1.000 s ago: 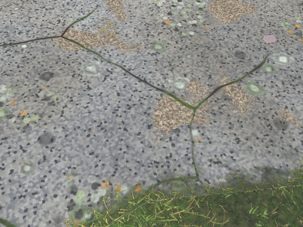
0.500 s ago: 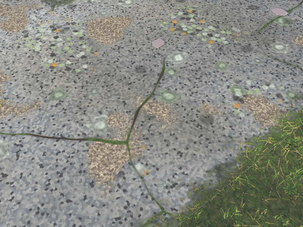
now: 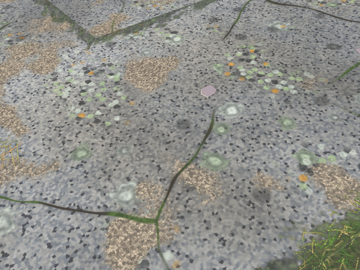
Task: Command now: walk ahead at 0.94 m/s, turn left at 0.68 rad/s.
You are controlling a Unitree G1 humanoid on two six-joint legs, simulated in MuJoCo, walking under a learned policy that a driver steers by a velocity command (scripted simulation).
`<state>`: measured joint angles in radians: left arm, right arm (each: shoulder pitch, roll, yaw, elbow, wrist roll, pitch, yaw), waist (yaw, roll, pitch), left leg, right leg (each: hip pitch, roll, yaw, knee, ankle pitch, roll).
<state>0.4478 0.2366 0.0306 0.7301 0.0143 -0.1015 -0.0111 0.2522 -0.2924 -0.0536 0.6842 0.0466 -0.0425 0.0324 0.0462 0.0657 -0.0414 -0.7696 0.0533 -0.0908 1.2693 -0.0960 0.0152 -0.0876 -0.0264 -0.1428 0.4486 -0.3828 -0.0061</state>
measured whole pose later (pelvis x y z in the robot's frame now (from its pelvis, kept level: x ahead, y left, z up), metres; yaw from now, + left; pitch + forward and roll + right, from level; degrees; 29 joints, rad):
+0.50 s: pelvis +0.37 +0.05 +0.00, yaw +27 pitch -1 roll +1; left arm 0.07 0.25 0.01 0.57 0.02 -0.14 0.01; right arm 0.44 -0.25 -0.06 0.73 0.02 -0.06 0.01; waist -0.06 -0.02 0.04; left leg -0.15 -0.19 -0.11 0.45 -0.26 0.16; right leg -0.68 -0.12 0.19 1.04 -0.19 0.05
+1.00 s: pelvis +0.73 +0.19 -0.01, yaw +56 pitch -2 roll -4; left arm 0.46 0.32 0.09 0.82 0.01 -0.09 0.01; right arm 0.09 -0.33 -0.06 0.56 0.04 0.00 0.03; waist 0.10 0.04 0.05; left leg -0.83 0.12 -0.01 1.17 -0.10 0.05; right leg 0.08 0.02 -0.19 0.31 -0.36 0.03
